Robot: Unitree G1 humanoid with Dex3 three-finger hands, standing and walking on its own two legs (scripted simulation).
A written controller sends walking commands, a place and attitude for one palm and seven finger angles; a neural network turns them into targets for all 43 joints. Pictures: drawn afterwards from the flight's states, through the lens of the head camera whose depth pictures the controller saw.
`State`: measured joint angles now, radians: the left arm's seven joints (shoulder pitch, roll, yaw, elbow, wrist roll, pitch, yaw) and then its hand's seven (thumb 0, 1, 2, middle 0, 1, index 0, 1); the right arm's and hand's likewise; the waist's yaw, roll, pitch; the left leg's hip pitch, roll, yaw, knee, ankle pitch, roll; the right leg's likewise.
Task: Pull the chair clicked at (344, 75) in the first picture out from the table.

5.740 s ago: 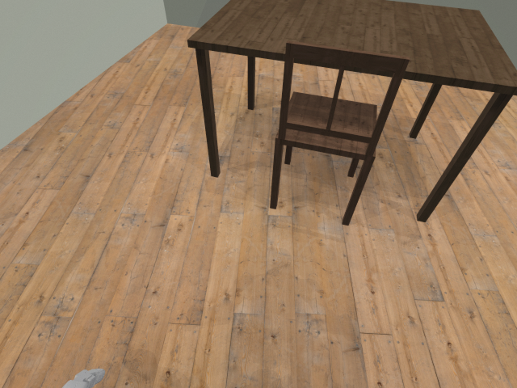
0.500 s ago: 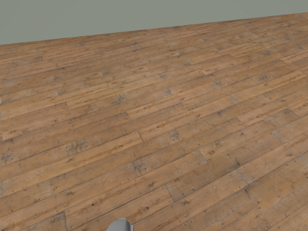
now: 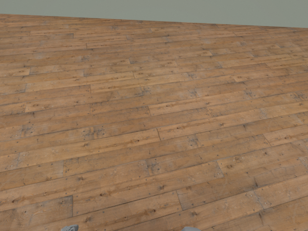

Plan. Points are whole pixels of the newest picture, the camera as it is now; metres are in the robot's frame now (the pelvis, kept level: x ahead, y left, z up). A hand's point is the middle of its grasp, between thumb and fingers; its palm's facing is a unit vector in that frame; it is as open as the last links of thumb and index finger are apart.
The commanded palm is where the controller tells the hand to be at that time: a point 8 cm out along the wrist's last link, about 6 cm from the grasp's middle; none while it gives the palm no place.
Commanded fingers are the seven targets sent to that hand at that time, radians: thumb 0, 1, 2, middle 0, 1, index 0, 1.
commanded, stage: turn to face it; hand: left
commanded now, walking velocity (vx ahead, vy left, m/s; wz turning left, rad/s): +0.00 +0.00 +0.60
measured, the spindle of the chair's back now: out of the picture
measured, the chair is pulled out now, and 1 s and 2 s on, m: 0.00 0.00 0.00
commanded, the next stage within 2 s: none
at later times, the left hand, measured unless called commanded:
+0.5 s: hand out of the picture -0.02 +0.16 -0.16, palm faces +0.34 -0.90 -0.26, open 7.4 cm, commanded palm none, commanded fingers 0.00 0.90 0.90 -0.20 -0.30 -0.20 -0.30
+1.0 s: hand out of the picture -0.02 +0.26 -0.15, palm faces +0.59 -0.77 -0.24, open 7.4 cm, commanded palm none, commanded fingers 0.00 0.90 0.90 -0.20 -0.30 -0.20 -0.30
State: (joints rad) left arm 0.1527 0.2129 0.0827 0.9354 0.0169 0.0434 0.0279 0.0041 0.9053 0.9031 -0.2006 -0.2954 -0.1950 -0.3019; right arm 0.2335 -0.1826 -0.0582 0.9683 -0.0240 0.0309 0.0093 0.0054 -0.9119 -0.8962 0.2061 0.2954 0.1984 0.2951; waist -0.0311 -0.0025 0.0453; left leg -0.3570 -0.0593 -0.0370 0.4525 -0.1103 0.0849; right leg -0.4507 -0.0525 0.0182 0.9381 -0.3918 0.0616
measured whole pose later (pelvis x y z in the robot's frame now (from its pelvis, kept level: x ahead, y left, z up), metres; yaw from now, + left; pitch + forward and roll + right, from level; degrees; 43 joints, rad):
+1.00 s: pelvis -0.01 +0.01 +0.00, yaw +36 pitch +0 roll -2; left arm 0.11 0.26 0.06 0.86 0.01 0.06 0.02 0.01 0.90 0.90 -0.20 -0.30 -0.20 -0.30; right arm 0.21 -0.21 -0.05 0.90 -0.02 0.03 0.02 0.01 -0.90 -0.90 0.21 0.30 0.20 0.30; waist -0.02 -0.02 0.07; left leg -0.23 -0.06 -0.09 0.47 -0.24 0.06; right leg -0.47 -0.07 0.01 0.97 -0.39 0.11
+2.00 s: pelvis -0.04 +0.02 +0.01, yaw +72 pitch +0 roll -2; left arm 0.15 0.27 0.06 0.89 0.01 0.06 0.02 0.01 0.90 0.90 -0.20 -0.30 -0.20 -0.30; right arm 0.22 -0.20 -0.04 0.91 -0.02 0.03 0.01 0.01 -0.90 -0.90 0.21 0.30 0.20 0.30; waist -0.02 -0.02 0.05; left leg -0.24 -0.08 -0.11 0.45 -0.20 0.07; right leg -0.46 -0.08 0.01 1.00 -0.38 0.11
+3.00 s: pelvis -0.04 +0.06 +0.00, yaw +91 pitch -2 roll +1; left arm 0.26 0.21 0.04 1.03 0.02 0.03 -0.02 0.01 0.91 0.90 -0.20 -0.30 -0.19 -0.30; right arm 0.38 -0.15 -0.02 1.06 -0.02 -0.04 -0.01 0.01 -0.92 -0.90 0.21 0.30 0.20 0.30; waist -0.01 -0.03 0.02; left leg 0.02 -0.04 0.01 0.28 -0.28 0.04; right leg -0.51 -0.10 -0.05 0.87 -0.26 0.04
